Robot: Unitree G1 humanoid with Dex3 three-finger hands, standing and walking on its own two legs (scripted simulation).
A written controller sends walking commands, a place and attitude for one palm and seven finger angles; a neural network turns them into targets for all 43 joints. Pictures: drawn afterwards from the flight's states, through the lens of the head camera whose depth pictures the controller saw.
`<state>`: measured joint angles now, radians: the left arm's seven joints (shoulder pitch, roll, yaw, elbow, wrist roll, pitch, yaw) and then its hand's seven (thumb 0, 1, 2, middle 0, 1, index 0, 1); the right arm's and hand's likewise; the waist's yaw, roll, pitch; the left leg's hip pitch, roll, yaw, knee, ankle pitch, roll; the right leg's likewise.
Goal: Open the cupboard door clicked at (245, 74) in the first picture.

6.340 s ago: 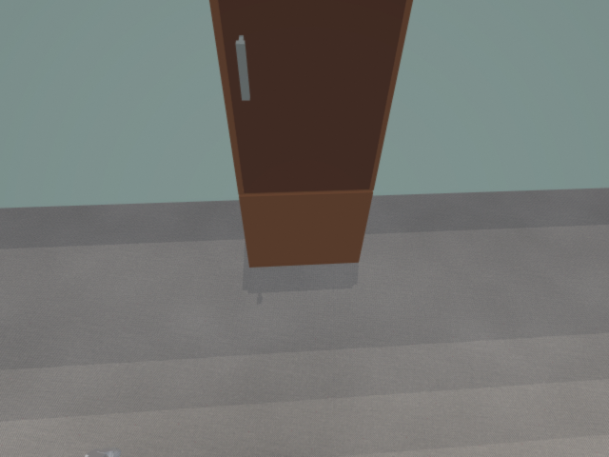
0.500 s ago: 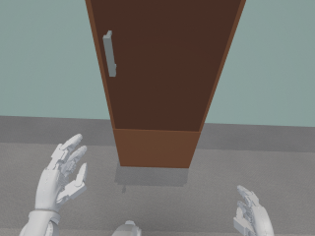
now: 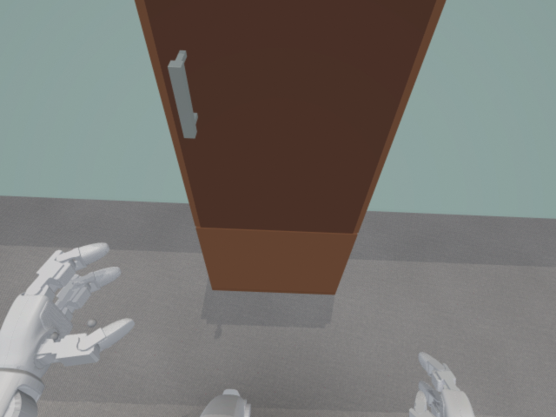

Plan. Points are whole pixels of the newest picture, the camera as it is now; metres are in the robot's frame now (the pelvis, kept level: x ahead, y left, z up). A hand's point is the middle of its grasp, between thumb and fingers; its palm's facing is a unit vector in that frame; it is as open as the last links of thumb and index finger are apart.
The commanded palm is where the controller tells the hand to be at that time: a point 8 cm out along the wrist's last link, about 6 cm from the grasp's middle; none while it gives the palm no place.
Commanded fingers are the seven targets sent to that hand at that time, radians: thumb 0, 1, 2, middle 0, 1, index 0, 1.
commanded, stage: raise the hand with hooked fingers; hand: left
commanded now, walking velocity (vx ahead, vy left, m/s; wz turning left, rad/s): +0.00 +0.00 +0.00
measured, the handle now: (186, 95) +0.58 +0.20 +0.14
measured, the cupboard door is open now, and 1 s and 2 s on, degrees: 0 0 0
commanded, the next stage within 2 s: move the hooked fingers beside the handle in 1.30 s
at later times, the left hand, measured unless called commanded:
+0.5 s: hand (53, 268) +0.25 +0.28 +0.13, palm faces +0.05 -1.00 -0.03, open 13.6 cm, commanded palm +0.23 +0.33 +0.14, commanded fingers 0.00 -0.50 0.30 -0.30 -1.20 -0.30 -1.20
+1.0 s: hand (43, 229) +0.28 +0.29 +0.16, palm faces +0.05 -1.00 -0.01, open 14.0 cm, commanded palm +0.25 +0.33 +0.17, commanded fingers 0.00 -0.50 0.30 -0.30 -1.20 -0.30 -1.20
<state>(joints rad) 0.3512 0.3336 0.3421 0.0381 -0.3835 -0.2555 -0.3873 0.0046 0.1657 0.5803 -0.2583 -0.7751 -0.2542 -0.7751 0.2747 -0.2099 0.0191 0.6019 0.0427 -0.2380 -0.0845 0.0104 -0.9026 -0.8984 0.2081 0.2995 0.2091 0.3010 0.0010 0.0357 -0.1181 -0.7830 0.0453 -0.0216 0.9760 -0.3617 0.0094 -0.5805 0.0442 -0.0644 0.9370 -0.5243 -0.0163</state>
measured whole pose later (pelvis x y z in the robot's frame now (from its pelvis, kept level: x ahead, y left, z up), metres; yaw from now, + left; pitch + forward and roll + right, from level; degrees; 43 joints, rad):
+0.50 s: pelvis +0.00 +0.02 +0.03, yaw +1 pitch +5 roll -3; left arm 0.12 0.39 0.36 0.12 -0.37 -0.13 -0.40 -0.01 -0.41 0.34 -0.30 -1.14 -0.29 -1.14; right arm 0.25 -0.25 0.06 0.54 0.06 -0.21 -0.10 0.01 -0.90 -0.90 0.21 0.30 0.21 0.30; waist 0.02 0.03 -0.08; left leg -0.60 0.02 -0.01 0.81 -0.30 0.04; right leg -0.38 0.02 -0.05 0.75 -0.44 0.01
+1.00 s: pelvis -0.01 +0.01 +0.04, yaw +1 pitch +2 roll -2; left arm -0.10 0.46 0.42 0.33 -0.36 -0.03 -0.46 -0.01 -0.50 0.30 -0.30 -1.20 -0.30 -1.20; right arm 0.29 -0.28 0.06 0.57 0.08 -0.21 -0.11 0.01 -0.90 -0.90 0.21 0.30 0.21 0.30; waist 0.01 0.04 -0.05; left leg -0.49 0.02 -0.01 0.68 -0.23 0.02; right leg -0.29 0.02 -0.05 0.64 -0.38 0.00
